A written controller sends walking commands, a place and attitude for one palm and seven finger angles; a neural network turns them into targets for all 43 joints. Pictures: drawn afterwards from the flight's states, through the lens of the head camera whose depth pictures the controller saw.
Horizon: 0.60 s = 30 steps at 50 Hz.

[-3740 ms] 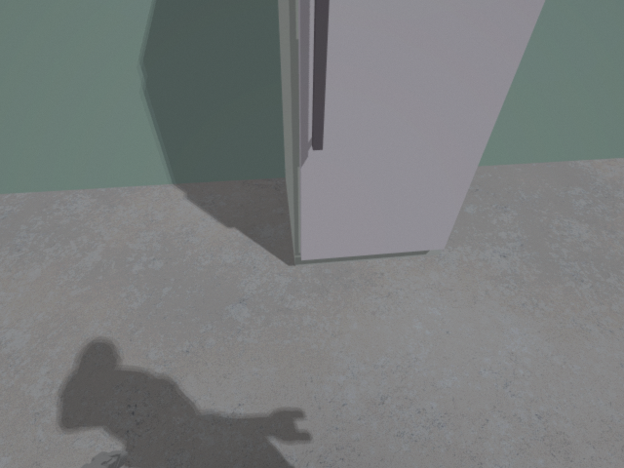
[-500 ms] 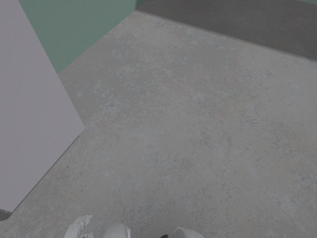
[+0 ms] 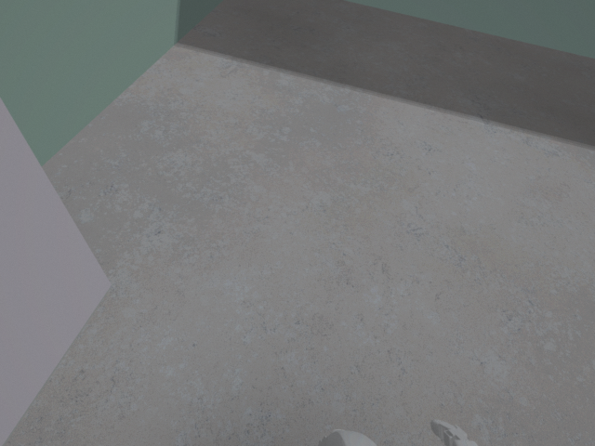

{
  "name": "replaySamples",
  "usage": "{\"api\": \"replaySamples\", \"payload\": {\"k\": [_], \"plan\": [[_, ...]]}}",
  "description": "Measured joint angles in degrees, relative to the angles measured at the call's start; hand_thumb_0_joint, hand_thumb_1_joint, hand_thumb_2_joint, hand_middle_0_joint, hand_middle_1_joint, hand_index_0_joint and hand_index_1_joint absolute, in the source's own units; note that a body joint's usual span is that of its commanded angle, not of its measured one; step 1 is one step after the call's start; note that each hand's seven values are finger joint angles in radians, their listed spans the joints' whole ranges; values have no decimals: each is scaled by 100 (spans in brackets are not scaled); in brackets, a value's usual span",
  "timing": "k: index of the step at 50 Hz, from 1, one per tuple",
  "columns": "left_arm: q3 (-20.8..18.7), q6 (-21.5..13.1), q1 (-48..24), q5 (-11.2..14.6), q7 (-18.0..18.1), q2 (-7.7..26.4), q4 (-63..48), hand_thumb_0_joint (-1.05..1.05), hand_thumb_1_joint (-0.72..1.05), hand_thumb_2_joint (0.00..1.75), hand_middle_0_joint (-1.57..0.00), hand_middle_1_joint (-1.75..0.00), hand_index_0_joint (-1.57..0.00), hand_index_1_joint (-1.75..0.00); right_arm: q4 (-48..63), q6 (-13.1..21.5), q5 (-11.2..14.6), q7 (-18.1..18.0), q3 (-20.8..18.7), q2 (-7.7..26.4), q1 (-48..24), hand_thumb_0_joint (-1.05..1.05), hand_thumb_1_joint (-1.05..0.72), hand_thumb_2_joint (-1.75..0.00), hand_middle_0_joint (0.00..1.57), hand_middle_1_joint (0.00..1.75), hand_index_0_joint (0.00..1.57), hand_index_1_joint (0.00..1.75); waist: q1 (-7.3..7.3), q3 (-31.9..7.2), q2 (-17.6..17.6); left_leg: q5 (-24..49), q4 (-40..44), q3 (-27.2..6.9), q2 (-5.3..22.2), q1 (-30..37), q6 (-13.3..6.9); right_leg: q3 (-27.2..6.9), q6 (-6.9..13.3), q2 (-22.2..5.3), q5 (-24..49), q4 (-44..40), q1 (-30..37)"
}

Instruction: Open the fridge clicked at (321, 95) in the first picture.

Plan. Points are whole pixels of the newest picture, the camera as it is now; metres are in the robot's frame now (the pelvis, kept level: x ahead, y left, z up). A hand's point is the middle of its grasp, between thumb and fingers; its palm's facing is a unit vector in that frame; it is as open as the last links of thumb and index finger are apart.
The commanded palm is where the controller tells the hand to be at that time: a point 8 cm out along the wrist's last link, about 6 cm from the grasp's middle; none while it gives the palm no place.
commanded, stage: walk to a spot facing it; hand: left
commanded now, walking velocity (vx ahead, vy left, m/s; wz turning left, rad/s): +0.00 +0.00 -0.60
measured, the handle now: out of the picture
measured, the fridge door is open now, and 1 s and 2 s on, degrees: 0 0 0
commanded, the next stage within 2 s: turn to face it in 1.36 s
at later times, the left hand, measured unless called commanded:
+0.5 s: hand (231, 426) +0.17 +0.10 -0.15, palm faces -0.31 -0.91 -0.28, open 7.4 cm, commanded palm none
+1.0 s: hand (212, 423) +0.17 +0.14 -0.19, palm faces -0.45 -0.88 -0.16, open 7.4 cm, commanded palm none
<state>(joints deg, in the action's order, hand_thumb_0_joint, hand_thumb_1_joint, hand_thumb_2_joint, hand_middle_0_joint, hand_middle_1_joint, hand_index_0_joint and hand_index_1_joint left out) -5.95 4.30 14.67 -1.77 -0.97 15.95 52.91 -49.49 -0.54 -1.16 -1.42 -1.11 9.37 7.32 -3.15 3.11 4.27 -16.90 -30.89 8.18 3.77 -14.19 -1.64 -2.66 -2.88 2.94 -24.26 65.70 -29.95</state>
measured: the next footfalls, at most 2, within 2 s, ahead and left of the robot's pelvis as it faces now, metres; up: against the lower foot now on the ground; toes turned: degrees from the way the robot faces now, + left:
right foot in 0.40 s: -0.03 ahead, -0.14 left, +0.00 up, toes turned -22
left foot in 0.94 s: +0.25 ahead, -0.01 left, +0.00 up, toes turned -26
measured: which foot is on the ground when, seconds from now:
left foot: down 0.00-0.40, up 0.42-0.92, down 0.94-1.00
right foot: up 0.00-0.38, down 0.40-0.94, up 0.96-1.00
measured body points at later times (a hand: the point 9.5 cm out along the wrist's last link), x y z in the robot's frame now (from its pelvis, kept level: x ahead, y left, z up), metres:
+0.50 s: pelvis -0.01 -0.05 -0.01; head +0.01 -0.09 +0.44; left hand +0.18 +0.15 -0.13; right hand -0.10 -0.30 -0.17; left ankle -0.01 +0.10 -0.67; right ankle -0.06 -0.13 -0.74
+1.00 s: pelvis +0.12 -0.05 -0.01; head +0.15 -0.03 +0.44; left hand +0.20 +0.18 -0.18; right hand +0.12 -0.33 -0.12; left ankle +0.21 +0.01 -0.74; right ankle -0.05 -0.11 -0.69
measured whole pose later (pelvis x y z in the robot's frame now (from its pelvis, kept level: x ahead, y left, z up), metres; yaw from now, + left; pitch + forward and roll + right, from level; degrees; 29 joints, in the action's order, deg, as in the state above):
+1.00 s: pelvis +0.12 -0.05 -0.01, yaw -35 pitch +0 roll -1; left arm -4.2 1.3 22.7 -1.0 -0.7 11.9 60.1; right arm -49.6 3.0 -1.4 0.1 -1.6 10.5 5.9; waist -4.0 3.2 3.1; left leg -15.3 -37.0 7.4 4.0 -20.9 -1.4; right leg -5.5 0.3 2.5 -29.4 53.8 -14.8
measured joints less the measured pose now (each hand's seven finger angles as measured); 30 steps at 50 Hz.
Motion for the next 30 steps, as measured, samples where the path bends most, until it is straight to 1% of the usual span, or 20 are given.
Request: {"api": "replaySamples", "payload": {"k": [1,3,5,7,12,15,17,18,19,20,21,22,23,24,25,27,30], "plan": [[-9,14,24,-3,-25,1,10,0,91,90,-20,-30,-19,-30,-9,6,-4,-7,-3,0,57,1,-91,-90,20,30,20,30,14,0,-15,36,86,72,36,59,-4,37,-39,-83,106,269,-55],[-21,45,60,3,-54,-11,30,0,91,90,-20,-30,-19,-30,-37,22,-3,-14,-19,3,175,1,-91,-90,20,30,20,30,48,-6,-52,82,211,213,102,144,-15,65,-104,-239,288,549,-80],[-28,78,70,6,-71,-33,56,0,91,90,-20,-30,-19,-30,-77,38,2,-18,-43,1,299,1,-91,-90,20,30,20,30,87,-12,-85,101,286,353,160,197,-23,81,-153,-382,396,548,-23],[-28,112,45,11,-79,-62,76,1,91,90,-20,-30,-19,-30,-131,50,1,-14,-68,-3,421,1,-91,-90,20,30,20,30,135,-4,-117,102,318,489,221,227,-22,124,-185,-501,391,342,88],[9,162,-158,22,-97,-165,76,1,91,90,-19,-30,-19,-30,-313,29,-20,21,-155,26,658,1,-91,-90,20,30,20,30,285,71,-216,57,267,866,402,238,46,401,-179,-698,151,-620,424],[58,130,-355,27,-101,-245,28,1,91,90,-19,-30,-19,-30,-431,7,-40,52,-225,106,760,1,-91,-90,20,30,20,30,410,129,-335,-16,107,1076,551,177,131,610,-106,-698,-16,-1393,686],[88,74,-488,30,-96,-295,-30,1,91,90,-19,-30,-19,-30,-505,-7,-52,72,-279,185,817,1,-91,-90,20,30,20,30,482,156,-432,-101,-73,1219,667,114,211,721,-22,-644,-20,-1912,882],[104,34,-547,32,-91,-315,-67,1,91,90,-19,-30,-19,-30,-536,-15,-52,82,-304,230,853,1,-91,-90,20,30,20,30,506,159,-481,-163,-201,1288,732,74,263,771,29,-607,120,-2251,1016],[123,-19,-591,32,-86,-324,-114,1,91,90,-19,-30,-19,-30,-556,-25,-44,95,-327,276,908,1,-91,-90,20,30,20,30,521,146,-525,-254,-391,1343,808,10,324,827,89,-570,430,-2693,1197],[147,-97,-620,22,-73,-312,-165,1,91,90,-19,-30,-19,-30,-563,-44,-24,109,-345,318,982,1,-91,-90,20,30,20,30,527,105,-547,-374,-690,1347,883,-119,393,831,239,-539,501,-3055,1358],[165,-178,-683,19,-37,-352,-168,1,91,90,-20,-30,-19,-30,-593,-102,-16,114,-360,390,984,1,-91,-90,20,30,20,30,526,114,-661,-738,-1179,1088,936,-334,479,818,363,-450,351,-2974,1298],[196,-228,-726,37,-4,-389,-173,0,91,90,-20,-30,-19,-30,-616,-181,-14,100,-365,447,974,1,-91,-90,20,30,20,30,545,127,-741,-1085,-1752,700,865,-576,533,798,445,-393,262,-2862,1256],[221,-259,-737,54,24,-424,-186,0,91,90,-20,-30,-19,-30,-631,-251,-15,86,-365,483,972,1,-91,-90,20,30,20,30,561,120,-789,-1255,-2281,357,756,-794,561,778,496,-357,243,-2858,1281],[228,-280,-714,67,50,-450,-201,0,91,90,-20,-30,-19,-30,-646,-303,-20,82,-362,497,966,1,-91,-90,20,30,19,30,550,89,-795,-1265,-2712,115,652,-971,582,733,523,-331,278,-2937,1341],[232,-302,-670,79,74,-468,-206,0,91,90,-20,-30,-20,-30,-658,-329,-34,94,-356,498,946,1,-91,-90,20,30,19,30,526,47,-777,-1140,-3040,-53,574,-1118,607,669,530,-306,354,-3070,1421],[251,-360,-548,94,93,-490,-174,0,91,90,-20,-30,-20,-30,-645,-314,-66,142,-349,484,870,1,-91,-90,20,30,19,30,487,-33,-735,-731,-3364,-256,497,-1342,670,531,562,-245,513,-3396,1607],[294,-456,-333,91,60,-519,-72,0,90,90,-20,-30,-20,-30,-546,-208,-84,195,-342,453,712,1,-91,-90,20,30,19,30,461,-123,-682,-282,-3301,-414,456,-1550,753,338,602,-170,697,-3811,1852]]}}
